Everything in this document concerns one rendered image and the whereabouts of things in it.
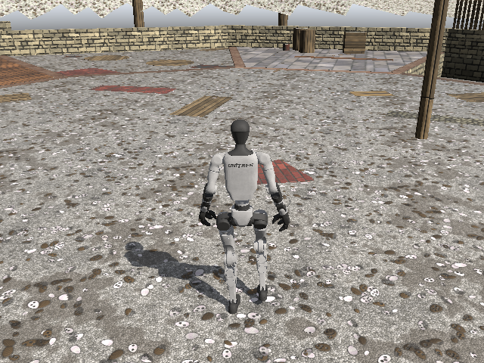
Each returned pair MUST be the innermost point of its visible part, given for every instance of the left robot upper arm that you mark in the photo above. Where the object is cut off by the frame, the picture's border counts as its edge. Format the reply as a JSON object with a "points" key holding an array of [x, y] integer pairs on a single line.
{"points": [[213, 173]]}

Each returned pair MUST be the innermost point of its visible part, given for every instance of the robot left hand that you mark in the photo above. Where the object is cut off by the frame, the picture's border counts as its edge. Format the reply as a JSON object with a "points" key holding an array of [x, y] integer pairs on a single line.
{"points": [[208, 215]]}

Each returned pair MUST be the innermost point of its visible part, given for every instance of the robot right hand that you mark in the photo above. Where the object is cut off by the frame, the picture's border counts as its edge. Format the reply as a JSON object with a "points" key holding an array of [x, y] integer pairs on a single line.
{"points": [[284, 219]]}

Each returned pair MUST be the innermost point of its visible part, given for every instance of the right robot upper arm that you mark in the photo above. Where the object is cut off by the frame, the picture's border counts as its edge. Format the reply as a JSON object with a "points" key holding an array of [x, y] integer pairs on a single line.
{"points": [[268, 171]]}

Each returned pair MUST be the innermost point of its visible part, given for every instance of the robot left forearm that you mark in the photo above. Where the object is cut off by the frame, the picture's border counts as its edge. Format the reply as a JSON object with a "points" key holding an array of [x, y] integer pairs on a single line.
{"points": [[206, 201]]}

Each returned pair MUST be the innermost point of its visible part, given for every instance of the robot head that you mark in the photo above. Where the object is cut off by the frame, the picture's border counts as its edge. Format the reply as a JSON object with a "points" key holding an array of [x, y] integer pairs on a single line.
{"points": [[240, 131]]}

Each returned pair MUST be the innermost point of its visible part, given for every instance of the robot right forearm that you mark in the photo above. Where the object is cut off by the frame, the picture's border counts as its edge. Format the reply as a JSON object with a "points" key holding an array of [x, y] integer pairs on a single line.
{"points": [[279, 202]]}

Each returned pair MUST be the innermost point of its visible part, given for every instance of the robot left foot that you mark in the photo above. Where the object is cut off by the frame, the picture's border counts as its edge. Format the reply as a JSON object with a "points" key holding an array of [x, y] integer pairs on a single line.
{"points": [[232, 309]]}

